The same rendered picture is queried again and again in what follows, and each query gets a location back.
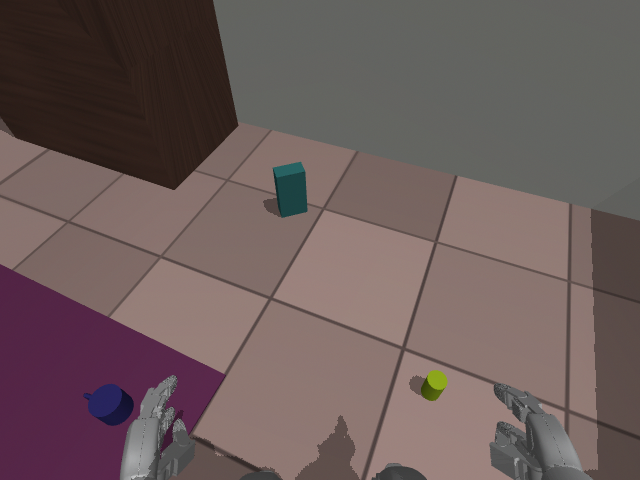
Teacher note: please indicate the left robot hand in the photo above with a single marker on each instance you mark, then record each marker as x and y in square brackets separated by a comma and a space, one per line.
[145, 436]

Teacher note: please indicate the right robot hand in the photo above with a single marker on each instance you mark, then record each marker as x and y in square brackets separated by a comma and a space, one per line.
[545, 445]

